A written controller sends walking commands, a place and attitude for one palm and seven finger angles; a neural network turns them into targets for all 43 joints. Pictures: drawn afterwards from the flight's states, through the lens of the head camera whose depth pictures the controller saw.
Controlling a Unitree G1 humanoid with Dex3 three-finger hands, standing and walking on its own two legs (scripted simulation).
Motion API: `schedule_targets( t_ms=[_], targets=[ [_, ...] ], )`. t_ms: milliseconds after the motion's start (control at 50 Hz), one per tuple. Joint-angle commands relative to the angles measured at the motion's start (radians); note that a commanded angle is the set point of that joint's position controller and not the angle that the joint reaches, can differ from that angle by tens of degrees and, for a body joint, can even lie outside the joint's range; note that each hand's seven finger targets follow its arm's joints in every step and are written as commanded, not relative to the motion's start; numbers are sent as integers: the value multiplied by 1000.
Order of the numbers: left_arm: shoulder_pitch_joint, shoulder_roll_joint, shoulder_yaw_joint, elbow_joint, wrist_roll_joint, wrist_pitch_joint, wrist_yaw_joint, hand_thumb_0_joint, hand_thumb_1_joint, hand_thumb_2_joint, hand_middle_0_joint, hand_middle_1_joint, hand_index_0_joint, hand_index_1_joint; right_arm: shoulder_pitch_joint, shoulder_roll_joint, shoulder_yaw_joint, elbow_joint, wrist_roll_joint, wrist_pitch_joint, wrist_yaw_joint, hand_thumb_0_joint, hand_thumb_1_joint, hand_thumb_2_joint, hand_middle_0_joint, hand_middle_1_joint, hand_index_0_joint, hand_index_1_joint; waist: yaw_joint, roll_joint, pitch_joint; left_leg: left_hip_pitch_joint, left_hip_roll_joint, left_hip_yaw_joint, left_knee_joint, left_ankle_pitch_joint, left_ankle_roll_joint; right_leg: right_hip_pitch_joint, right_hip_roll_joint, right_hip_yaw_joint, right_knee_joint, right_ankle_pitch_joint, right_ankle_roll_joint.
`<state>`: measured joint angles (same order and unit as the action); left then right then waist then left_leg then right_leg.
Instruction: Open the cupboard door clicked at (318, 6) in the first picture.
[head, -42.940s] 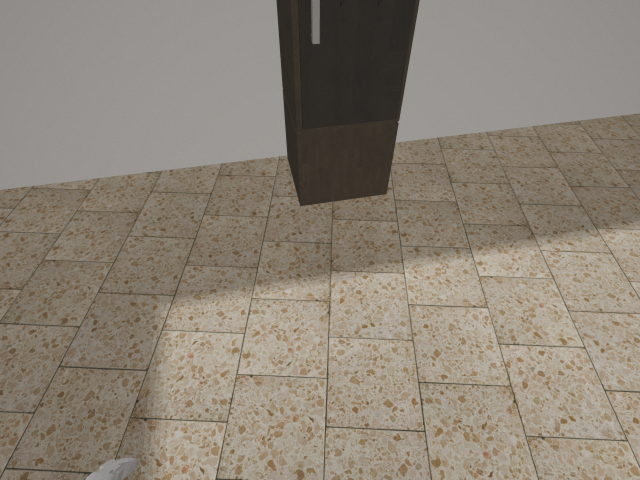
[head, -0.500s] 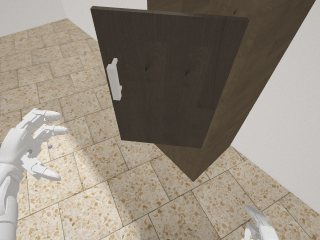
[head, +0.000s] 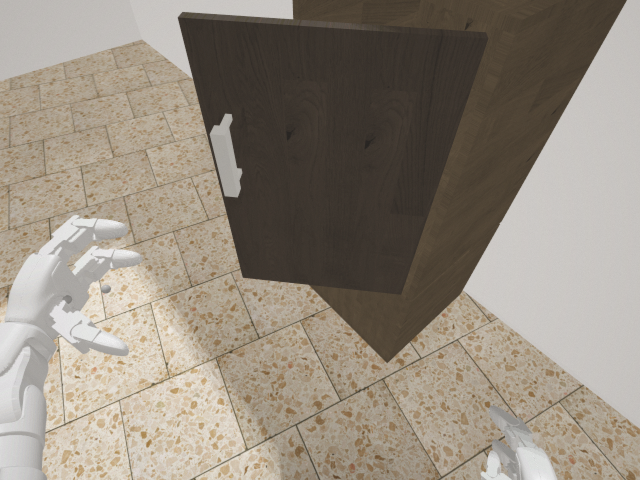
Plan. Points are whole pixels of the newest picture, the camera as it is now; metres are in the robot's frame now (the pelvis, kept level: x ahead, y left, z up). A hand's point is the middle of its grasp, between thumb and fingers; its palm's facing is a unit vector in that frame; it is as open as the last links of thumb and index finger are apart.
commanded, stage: move the hooked fingers beside the handle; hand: left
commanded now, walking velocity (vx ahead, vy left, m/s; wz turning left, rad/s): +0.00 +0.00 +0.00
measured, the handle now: (229, 155) +0.56 +0.19 +0.08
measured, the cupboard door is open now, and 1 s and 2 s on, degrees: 42 42 42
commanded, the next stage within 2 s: none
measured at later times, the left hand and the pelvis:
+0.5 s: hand (135, 237) +0.38 +0.27 +0.09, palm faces -0.03 -1.00 -0.01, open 14.0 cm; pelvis +0.01 +0.00 +0.00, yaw -2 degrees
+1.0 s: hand (161, 203) +0.44 +0.26 +0.09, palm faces -0.07 -1.00 +0.00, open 14.0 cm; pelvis +0.00 +0.02 -0.01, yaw -2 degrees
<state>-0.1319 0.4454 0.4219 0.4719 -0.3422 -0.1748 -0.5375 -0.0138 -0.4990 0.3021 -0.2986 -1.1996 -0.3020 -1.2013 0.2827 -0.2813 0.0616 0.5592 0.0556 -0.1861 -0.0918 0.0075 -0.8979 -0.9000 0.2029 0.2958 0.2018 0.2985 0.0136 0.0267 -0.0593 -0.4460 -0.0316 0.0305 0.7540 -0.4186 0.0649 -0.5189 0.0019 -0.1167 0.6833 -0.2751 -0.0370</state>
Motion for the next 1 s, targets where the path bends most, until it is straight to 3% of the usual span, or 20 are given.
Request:
schedule_targets(
  t_ms=[0,60,120,160,240,360,380,460,480,560,580,640,700,840,860,880,920,940,960,980],
  targets=[
    [-421,321,87,-136,-8,-71,12,0,-500,300,-300,-1200,-300,-1200,-27,-151,-59,-114,4,-46,-27,0,-900,-900,200,300,200,300,-42,57,-182,-35,24,-85,-134,171,-51,143,-1,98,-76,26,-1],
    [-551,359,79,-91,6,-95,3,0,-500,300,-300,-1200,-300,-1200,-14,-156,-55,-98,3,-40,-32,0,-900,-900,200,300,200,300,-57,54,-230,-47,24,-83,-116,174,-46,164,-4,115,-68,34,-1],
    [-542,339,62,-18,7,-105,-13,0,-500,300,-300,-1200,-300,-1200,-3,-155,-55,-95,5,-41,-30,0,-900,-900,200,300,200,300,-51,74,-278,-34,22,-81,-106,208,-47,170,-4,113,-53,76,-2],
    [-519,379,105,23,-1,-103,-26,0,-500,300,-300,-1200,-300,-1200,17,-160,-58,-93,1,-33,-23,0,-900,-900,200,300,200,300,-32,60,-327,-43,22,-74,-94,273,-50,216,-3,116,-37,155,-4],
    [-497,396,114,114,3,-73,-37,0,-500,300,-300,-1200,-300,-1200,33,-169,-58,-103,0,-12,-8,0,-900,-900,200,300,200,300,-22,39,-283,-111,21,-64,-89,299,-50,218,-3,116,-24,205,-6],
    [-520,427,149,9,4,-115,-21,0,-500,300,-300,-1200,-300,-1200,73,-171,-77,-122,-3,9,10,0,-900,-900,200,300,200,300,-19,50,-396,-56,27,-58,-77,433,-50,254,7,117,-2,328,0],
    [-506,400,137,18,0,-121,-21,0,-500,300,-300,-1200,-300,-1200,77,-166,-79,-120,-4,13,10,0,-900,-900,200,300,200,300,-22,62,-393,-45,28,-55,-77,437,-51,245,8,116,-4,328,2],
    [-527,422,161,75,-2,-129,-20,0,-500,300,-300,-1200,-300,-1200,93,-174,-81,-100,-2,31,9,0,-900,-900,200,300,200,300,-41,15,-337,-85,30,-52,-77,399,-44,228,11,118,-10,320,4],
    [-568,378,113,72,2,-129,-24,0,-500,300,-300,-1200,-300,-1200,90,-171,-80,-98,0,32,8,0,-900,-900,200,300,200,300,-54,41,-325,-75,29,-54,-85,382,-46,201,9,113,-15,293,6],
    [-642,384,83,66,26,-127,-23,0,-500,300,-300,-1200,-300,-1200,102,-172,-82,-92,-2,44,5,0,-900,-900,200,300,200,300,-60,111,-350,-20,32,-66,-82,399,-55,156,12,108,-16,253,-1],
    [-667,361,57,92,30,-125,-20,0,-500,300,-300,-1200,-300,-1200,101,-170,-80,-88,-1,46,3,0,-900,-900,200,300,200,300,-73,93,-325,-23,34,-69,-82,377,-55,131,14,104,-21,233,0],
    [-765,390,68,166,34,-138,-7,0,-500,300,-300,-1200,-300,-1200,112,-179,-75,-71,-1,58,-2,0,-900,-900,200,300,200,300,-93,30,-295,-62,36,-76,-78,310,-49,110,15,102,-21,189,-2],
    [-818,381,51,209,51,-153,4,0,-500,300,-300,-1200,-300,-1200,116,-177,-73,-67,-4,62,0,0,-900,-900,200,300,200,300,-83,97,-330,-26,37,-91,-80,340,-70,82,13,92,-6,172,-6],
    [-872,392,44,312,79,-166,27,0,-500,300,-300,-1200,-300,-1200,153,-185,-74,-59,-11,96,14,0,-900,-900,200,300,200,300,-86,86,-376,-4,49,-104,-51,468,-88,47,17,84,22,209,-4],
    [-871,428,70,314,87,-168,31,0,-500,300,-300,-1200,-300,-1200,160,-188,-75,-60,-11,102,16,0,-900,-900,200,300,200,300,-76,90,-393,1,53,-109,-50,496,-94,53,19,85,26,219,-3],
    [-884,402,47,321,90,-167,33,0,-500,300,-300,-1200,-300,-1200,163,-186,-74,-61,-13,106,18,0,-900,-900,200,300,200,300,-85,98,-392,11,54,-110,-48,515,-96,38,18,82,28,222,-1],
    [-922,393,37,326,95,-173,42,0,-500,300,-300,-1200,-300,-1200,170,-187,-77,-56,-15,116,23,0,-900,-900,200,300,200,300,-94,104,-382,8,57,-111,-45,499,-98,14,20,79,28,203,1],
    [-927,417,57,327,94,-181,46,0,-500,300,-300,-1200,-300,-1200,179,-191,-80,-57,-15,122,22,0,-900,-900,200,300,200,300,-91,84,-392,13,60,-119,-39,526,-101,17,24,76,34,208,-4],
    [-952,407,40,317,102,-187,48,0,-500,300,-300,-1200,-300,-1200,182,-189,-79,-55,-16,127,24,0,-900,-900,200,300,200,300,-97,116,-407,34,61,-118,-38,538,-103,5,24,80,32,207,-1],
    [-964,388,31,320,100,-191,52,0,-500,300,-300,-1200,-300,-1200,189,-188,-81,-49,-18,130,26,0,-900,-900,200,300,200,300,-103,109,-405,50,65,-128,-38,555,-108,-11,25,74,32,205,0]
  ],
)
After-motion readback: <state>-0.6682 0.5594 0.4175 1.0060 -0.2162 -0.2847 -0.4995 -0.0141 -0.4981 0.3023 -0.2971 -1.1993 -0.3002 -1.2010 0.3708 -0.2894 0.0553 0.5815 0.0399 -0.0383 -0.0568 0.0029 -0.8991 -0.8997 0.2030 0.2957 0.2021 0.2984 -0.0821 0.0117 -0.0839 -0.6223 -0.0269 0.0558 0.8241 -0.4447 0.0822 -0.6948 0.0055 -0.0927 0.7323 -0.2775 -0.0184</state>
